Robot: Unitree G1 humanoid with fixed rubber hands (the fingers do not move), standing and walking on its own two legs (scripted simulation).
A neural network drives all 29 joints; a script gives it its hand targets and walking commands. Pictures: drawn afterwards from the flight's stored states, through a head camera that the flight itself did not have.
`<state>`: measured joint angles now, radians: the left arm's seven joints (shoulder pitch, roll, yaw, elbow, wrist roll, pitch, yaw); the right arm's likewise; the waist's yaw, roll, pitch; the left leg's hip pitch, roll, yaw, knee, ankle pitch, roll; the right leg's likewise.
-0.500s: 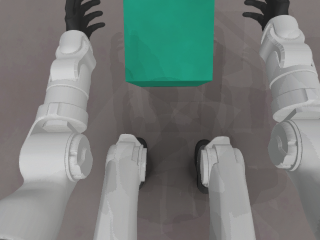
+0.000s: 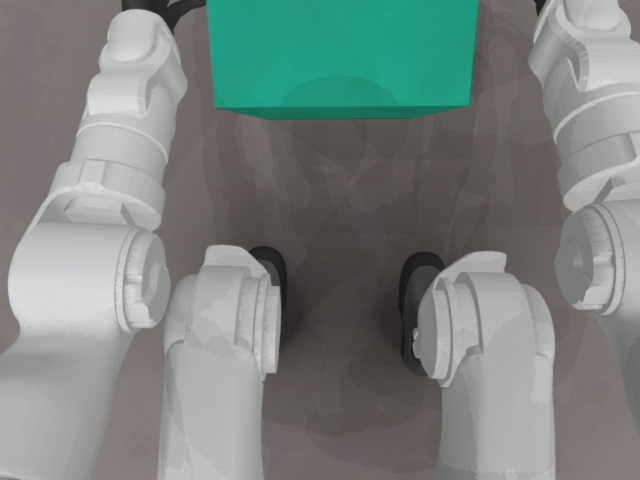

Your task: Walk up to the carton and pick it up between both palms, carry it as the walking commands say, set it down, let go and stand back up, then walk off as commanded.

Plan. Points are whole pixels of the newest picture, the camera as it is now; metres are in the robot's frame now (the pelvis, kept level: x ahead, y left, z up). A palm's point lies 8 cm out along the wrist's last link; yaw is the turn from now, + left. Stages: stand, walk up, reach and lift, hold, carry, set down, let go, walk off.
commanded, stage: reach and lift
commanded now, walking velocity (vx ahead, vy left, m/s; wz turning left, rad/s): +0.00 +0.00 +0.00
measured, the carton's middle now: (340, 16) +0.55 +0.01 -0.25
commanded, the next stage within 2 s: none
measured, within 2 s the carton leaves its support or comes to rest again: leaves its support in 1.52 s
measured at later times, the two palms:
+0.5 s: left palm (157, 4) +0.54 +0.17 -0.17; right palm out of the picture +0.55 -0.18 -0.18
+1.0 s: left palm out of the picture +0.54 +0.16 -0.18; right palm out of the picture +0.56 -0.15 -0.18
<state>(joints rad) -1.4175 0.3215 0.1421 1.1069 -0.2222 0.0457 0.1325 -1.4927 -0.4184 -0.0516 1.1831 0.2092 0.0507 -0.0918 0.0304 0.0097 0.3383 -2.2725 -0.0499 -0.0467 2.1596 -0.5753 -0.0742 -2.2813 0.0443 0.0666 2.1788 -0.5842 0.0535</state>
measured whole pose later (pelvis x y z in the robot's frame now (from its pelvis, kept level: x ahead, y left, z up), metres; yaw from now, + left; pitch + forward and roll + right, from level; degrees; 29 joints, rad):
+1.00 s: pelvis -0.01 +0.00 +0.00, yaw +0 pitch +37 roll +1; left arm -1.51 0.27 0.19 1.13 -0.15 0.06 0.13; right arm -1.59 -0.34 -0.09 1.21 0.11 0.07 -0.12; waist 0.03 0.02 0.41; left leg -2.24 -0.05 -0.04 2.17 -0.56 -0.07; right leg -2.25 0.04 0.07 2.19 -0.58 0.05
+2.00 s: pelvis +0.00 +0.00 +0.02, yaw +0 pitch +45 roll +2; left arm -1.30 0.10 0.42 0.76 0.09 0.32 0.10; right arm -1.39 -0.20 -0.34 0.89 -0.11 0.29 -0.11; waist 0.03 -0.02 0.10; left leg -2.28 -0.08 -0.07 2.06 -0.56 -0.10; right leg -2.30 0.10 0.08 2.08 -0.56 0.06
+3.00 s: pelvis +0.00 +0.00 +0.11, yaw -1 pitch +45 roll +2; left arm -1.10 -0.02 0.52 0.62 0.21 0.41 0.05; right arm -1.19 -0.08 -0.44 0.77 -0.22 0.37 -0.06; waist 0.04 -0.02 -0.11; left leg -2.04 -0.10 -0.10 1.75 -0.51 -0.09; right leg -2.06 0.13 0.11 1.76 -0.50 0.07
